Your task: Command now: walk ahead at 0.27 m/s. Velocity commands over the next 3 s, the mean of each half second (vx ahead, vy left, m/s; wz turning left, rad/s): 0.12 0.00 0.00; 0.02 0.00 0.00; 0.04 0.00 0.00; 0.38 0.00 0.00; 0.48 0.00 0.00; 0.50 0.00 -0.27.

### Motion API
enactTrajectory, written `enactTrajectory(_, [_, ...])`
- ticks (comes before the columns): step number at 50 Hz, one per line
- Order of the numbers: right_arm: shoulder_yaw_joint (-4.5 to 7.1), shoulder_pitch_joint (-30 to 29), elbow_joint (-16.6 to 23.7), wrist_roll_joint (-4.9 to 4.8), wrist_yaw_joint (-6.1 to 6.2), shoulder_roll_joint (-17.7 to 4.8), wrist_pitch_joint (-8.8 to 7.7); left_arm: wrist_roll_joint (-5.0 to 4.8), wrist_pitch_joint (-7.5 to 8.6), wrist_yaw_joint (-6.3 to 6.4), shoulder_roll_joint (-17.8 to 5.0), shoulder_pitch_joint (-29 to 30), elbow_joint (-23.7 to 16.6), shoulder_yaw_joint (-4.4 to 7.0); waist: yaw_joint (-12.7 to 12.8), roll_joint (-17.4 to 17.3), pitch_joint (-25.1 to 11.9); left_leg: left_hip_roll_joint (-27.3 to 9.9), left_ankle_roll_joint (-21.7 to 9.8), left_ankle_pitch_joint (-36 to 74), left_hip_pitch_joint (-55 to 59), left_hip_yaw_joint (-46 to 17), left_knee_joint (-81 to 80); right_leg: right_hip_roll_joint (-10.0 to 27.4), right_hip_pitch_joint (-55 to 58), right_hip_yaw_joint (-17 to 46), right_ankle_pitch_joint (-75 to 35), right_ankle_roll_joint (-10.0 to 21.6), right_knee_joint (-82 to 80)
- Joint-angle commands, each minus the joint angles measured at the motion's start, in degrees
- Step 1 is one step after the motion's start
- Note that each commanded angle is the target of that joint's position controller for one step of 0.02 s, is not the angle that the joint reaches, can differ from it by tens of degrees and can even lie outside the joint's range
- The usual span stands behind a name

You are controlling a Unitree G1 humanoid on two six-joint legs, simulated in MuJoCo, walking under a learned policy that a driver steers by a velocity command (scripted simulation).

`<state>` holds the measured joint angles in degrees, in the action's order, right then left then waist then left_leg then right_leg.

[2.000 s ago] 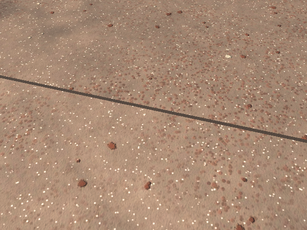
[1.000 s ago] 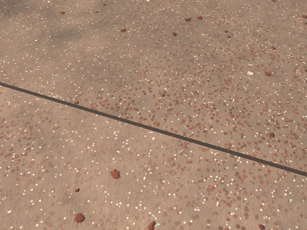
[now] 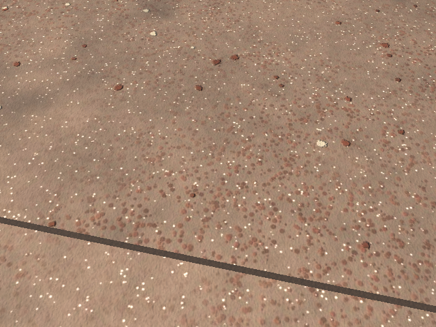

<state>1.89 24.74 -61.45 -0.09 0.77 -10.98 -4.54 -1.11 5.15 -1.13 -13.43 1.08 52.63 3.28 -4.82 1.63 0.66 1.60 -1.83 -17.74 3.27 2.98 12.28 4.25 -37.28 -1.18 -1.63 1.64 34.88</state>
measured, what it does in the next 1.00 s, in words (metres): walks ahead: right foot, then left foot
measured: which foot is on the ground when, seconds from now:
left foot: down 0.00-0.10, up 0.12-0.42, down 0.44-1.00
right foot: up 0.00-0.06, down 0.08-1.00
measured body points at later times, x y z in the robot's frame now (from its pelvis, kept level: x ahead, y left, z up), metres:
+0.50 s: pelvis +0.14 -0.03 -0.01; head +0.14 -0.01 +0.44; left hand +0.24 +0.21 -0.15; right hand +0.20 -0.29 -0.14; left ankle +0.16 +0.11 -0.74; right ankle +0.21 -0.12 -0.74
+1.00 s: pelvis +0.19 -0.02 +0.00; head +0.21 -0.01 +0.45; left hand +0.27 +0.24 -0.15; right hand +0.23 -0.26 -0.16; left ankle +0.16 +0.11 -0.74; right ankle +0.21 -0.12 -0.74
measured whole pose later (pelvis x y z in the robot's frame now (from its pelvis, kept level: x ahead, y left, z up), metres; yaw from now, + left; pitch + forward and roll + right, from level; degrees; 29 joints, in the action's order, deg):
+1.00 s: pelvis +0.19 -0.02 +0.00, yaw +0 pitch -1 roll +0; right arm 2.4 12.2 -61.9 0.1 2.2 -10.8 -0.8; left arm -0.2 0.0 1.8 -12.2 -7.7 61.3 2.1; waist -0.1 0.0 2.1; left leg -1.1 0.4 -18.7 -9.6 1.3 29.1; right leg 0.1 -14.6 -3.1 14.1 1.3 29.4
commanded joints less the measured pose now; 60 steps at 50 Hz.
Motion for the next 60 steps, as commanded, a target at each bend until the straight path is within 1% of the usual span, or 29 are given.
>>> enactTrajectory(1, [2.06,0.14,1.24,-0.37,0.53,-10.14,0.05,0.0,0.57,-0.67,-3.4,3.65,-4.14,0.29,3.35,-7.92,3.35,-13.33,-6.03,39.47,-5.46,-4.23,1.69,-3.07,8.27,-0.94,-3.01,1.69,-4.53])
enactTrajectory(2, [2.27,-1.17,1.52,-0.31,0.61,-10.55,0.21,0.27,0.64,-0.66,-5.18,0.75,-3.46,0.93,5.25,-8.61,1.11,-13.52,-5.08,44.5,-3.56,-4.39,5.07,-4.04,11.77,-0.77,-2.24,2.74,-5.13])
enactTrajectory(3, [2.41,-2.86,1.94,-0.42,0.71,-10.76,0.46,0.68,0.74,-0.53,-6.79,-4.64,-1.7,1.72,8.2,-8.8,-2.06,-12.64,-3.95,48.89,-2.66,-3.92,10.5,-5.4,18.09,-1.31,-3.07,3.87,-6.34])
enactTrajectory(4, [2.27,-3.22,2.25,-0.43,0.59,-10.32,0.67,1.15,0.76,-0.31,-8.77,-11.09,0.48,2.64,11.17,-7.33,-5.73,-10.02,-2.11,48.21,-4.02,-2.7,19.23,-5.3,26.94,-1.55,-8.66,5.07,-8.64])
enactTrajectory(5, [1.7,-1.8,3.36,0.7,0.46,-8.82,0.61,2.44,0.66,0.12,-12.31,-17.45,1.81,3.26,11.88,-1.34,-12.78,-6.56,0.15,30.03,-14.18,-1.29,33.49,3.99,42.44,6.86,-30.48,7.72,-3.84])
enactTrajectory(6, [-0.44,9.57,1.44,0.92,-0.13,-1.21,0.43,3.03,-0.05,0.18,-13.81,-18.23,1.93,2.76,6.31,13.05,-23.48,1.83,3.39,-20.12,-29.94,-2.48,56.39,20.27,59.92,25.55,-45.77,19.51,-2.39])
enactTrajectory(7, [0.41,10.15,-0.28,-0.87,-0.43,-4.34,0.07,1.85,-0.58,-0.31,-10.42,-19.62,1.95,1.95,8.48,9.22,-28.49,2.21,3.34,-23.14,-31.08,-11.68,63.74,19.52,56.93,32.13,-31.52,20.67,-8.55])
enactTrajectory(8, [1.29,3.28,1.77,-2.07,-0.34,-7.28,0.22,0.8,-0.76,-0.32,-8.97,-13.01,0.66,1.46,7.64,5.92,-18.87,-0.82,3.25,-19.75,-35.4,-9.46,64.72,16.68,47.65,25.31,-19.54,17.71,-11.97])
enactTrajectory(9, [1.45,-1.8,3.14,-1.74,0.35,-7.66,0.88,0.75,-0.87,-0.05,-6.47,-7.09,-0.53,0.57,6.27,1.46,-11.96,-3.56,3.42,-15.08,-35.57,-7.02,61.65,13.84,37.96,20.29,-11.24,14.77,-14.98])
enactTrajectory(10, [1.95,-3.96,3.45,-0.89,1.16,-7.88,1.86,1.39,-0.73,0.08,-4.42,-3.89,-0.97,-0.25,4.93,-0.15,-8.16,-5.46,3.62,-11.78,-32.72,-6.84,58.17,12.14,29.11,16.86,-7.41,13.37,-17.45])
enactTrajectory(12, [2.12,-2.41,3.45,-0.1,1.96,-6.22,3.62,2.85,-0.84,0.09,-4.07,-1.75,-0.22,-0.4,2.14,3.01,-6.01,-6.96,3.28,-8.87,-23.73,-6.44,50.25,8.72,17.95,12.08,-1.48,11.54,-20.57])
enactTrajectory(14, [1.79,-2.0,3.4,0.02,2.61,-4.35,4.28,3.5,-0.91,0.51,-4.64,-1.77,0.29,-0.32,1.17,4.69,-5.61,-6.44,3.2,-9.29,-19.97,-5.05,40.73,6.99,14.34,8.74,-0.87,11.76,-21.44])
enactTrajectory(15, [1.63,-3.12,3.65,0.22,2.78,-4.28,4.51,3.46,-0.99,0.87,-5.14,-2.21,0.4,-0.21,1.52,4.96,-6.11,-6.36,3.16,-8.22,-18.98,-4.82,36.57,6.95,14.48,8.61,1.58,11.95,-21.71])
enactTrajectory(17, [1.77,-4.82,3.89,0.39,2.65,-5.47,5.11,2.82,-1.62,1.54,-6.28,-2.99,0.46,0.01,2.03,4.76,-7.28,-5.94,2.94,-2.42,-16.07,-4.13,30.68,7.33,14.36,9.7,13.59,11.44,-23.25])
enactTrajectory(19, [1.91,-5.16,3.4,0.74,2.15,-5.71,5.52,1.66,-2.53,2.05,-6.52,-2.1,0.44,-0.04,0.93,4.48,-5.71,-4.77,2.17,4.55,-11.27,-2.49,24.17,6.4,10.85,9.53,27.55,9.11,-24.39])
enactTrajectory(20, [1.98,-5.63,3.2,1.24,1.94,-5.78,5.65,1.25,-2.86,2.23,-5.78,-2.69,0.83,-0.27,0.82,3.97,-4.13,-4.34,1.48,5.16,-9.68,-1.92,21.69,5.36,9.11,9.11,33.02,7.23,-24.57])
enactTrajectory(21, [1.92,-6.07,3.28,1.77,1.83,-5.84,5.69,1.18,-3.07,2.29,-4.7,-4.11,1.58,-0.63,0.87,2.87,-2.24,-5.0,0.57,5.17,-9.34,-2.66,18.47,4.24,8.3,8.75,36.92,4.95,-24.25])
enactTrajectory(22, [1.84,-6.87,3.89,1.9,1.93,-6.91,5.54,1.23,-3.24,2.31,-4.31,-5.66,2.11,-0.79,1.69,0.62,0.39,-7.55,-0.77,3.57,-11.38,-5.57,12.98,2.57,8.77,7.69,36.93,2.64,-22.02])
enactTrajectory(23, [2.73,-8.58,3.56,1.1,2.13,-10.83,5.34,1.06,-3.55,2.57,-4.98,-8.52,2.28,-0.24,5.0,-5.5,2.93,-7.75,-1.95,-6.38,-18.89,-6.41,11.4,-1.23,12.29,3.53,32.61,1.04,-20.06])
enactTrajectory(24, [2.48,-9.64,3.34,0.74,2.02,-9.02,4.71,1.48,-3.66,2.93,-5.25,-8.2,2.41,-0.25,4.87,-7.57,3.74,-7.21,-1.68,-11.79,-24.97,-6.81,8.48,-2.22,18.48,1.96,27.1,0.41,-16.72])
enactTrajectory(25, [2.03,-10.75,3.16,0.93,1.96,-7.29,4.02,1.62,-3.68,3.04,-4.67,-8.53,2.38,-0.31,5.63,-9.23,2.99,-7.33,-0.83,-12.23,-27.06,-7.05,6.59,-2.33,22.53,1.57,22.72,0.66,-14.48])
enactTrajectory(26, [1.98,-12.06,3.12,0.95,1.82,-6.94,3.45,1.77,-3.76,3.15,-3.97,-9.37,2.86,-0.43,6.33,-9.89,2.45,-7.16,0.09,-10.18,-27.62,-7.0,6.04,-2.39,24.95,1.17,19.57,1.04,-13.05])
enactTrajectory(28, [1.84,-12.52,3.0,0.73,1.65,-6.17,2.6,2.09,-3.83,3.06,-3.98,-10.58,3.68,-0.4,6.46,-8.18,1.29,-6.83,0.83,-6.21,-25.58,-6.6,7.04,-2.24,25.59,0.77,16.59,1.69,-12.11])
enactTrajectory(29, [1.77,-11.57,2.73,0.55,1.63,-6.01,2.4,1.93,-3.82,2.95,-4.13,-10.44,3.95,-0.38,5.88,-6.01,0.96,-6.51,0.89,-3.45,-23.98,-6.18,7.81,-1.96,24.97,1.02,16.07,2.07,-12.12])
enactTrajectory(31, [1.89,-10.45,2.2,0.29,1.63,-6.7,2.23,1.62,-3.66,2.72,-3.72,-9.87,4.24,-0.47,5.23,-4.21,0.18,-6.11,0.63,1.95,-21.01,-5.61,9.64,-1.89,24.36,0.98,13.22,2.16,-11.78])
enactTrajectory(35, [1.76,-9.04,1.52,0.21,1.56,-6.71,2.3,1.3,-3.6,2.5,-3.98,-9.81,4.94,-0.42,4.54,-2.47,-2.34,-5.74,0.29,10.27,-17.83,-4.82,11.85,-1.71,26.26,0.75,4.77,2.09,-9.87])
enactTrajectory(38, [1.66,-8.84,1.2,0.15,1.52,-6.52,2.62,1.11,-3.92,2.61,-4.1,-10.19,5.59,-0.41,4.5,-1.74,-2.64,-5.41,0.31,12.83,-17.05,-4.34,12.51,-1.59,27.19,0.75,1.83,2.15,-8.95])
enactTrajectory(47, [1.46,-9.17,0.55,0.18,1.59,-5.68,3.46,0.93,-4.73,3.04,-4.63,-10.1,6.99,-0.26,4.67,-1.89,-1.42,-4.69,0.59,14.65,-16.13,-3.43,12.62,-1.31,27.96,1.02,-0.43,1.97,-8.24])
enactTrajectory(60, [1.25,-9.34,-0.4,0.29,1.97,-5.3,3.84,0.97,-5.05,3.23,-4.21,-9.18,8.46,-0.09,4.76,-2.02,0.17,-4.23,1.04,10.18,-16.23,-2.79,11.33,-1.34,27.81,1.21,3.49,1.71,-9.54])
Next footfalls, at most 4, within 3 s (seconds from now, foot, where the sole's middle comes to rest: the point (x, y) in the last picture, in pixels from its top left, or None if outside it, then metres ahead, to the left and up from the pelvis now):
0.08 right None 0.25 -0.12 -0.78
0.44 left None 0.20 0.11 -0.78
2.08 right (242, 279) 0.62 -0.12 -0.78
2.62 left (163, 202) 0.93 0.13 -0.78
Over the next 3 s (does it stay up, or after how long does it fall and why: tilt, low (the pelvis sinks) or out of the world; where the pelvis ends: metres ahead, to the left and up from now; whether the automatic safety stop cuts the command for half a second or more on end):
stays up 0.96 0.04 0.00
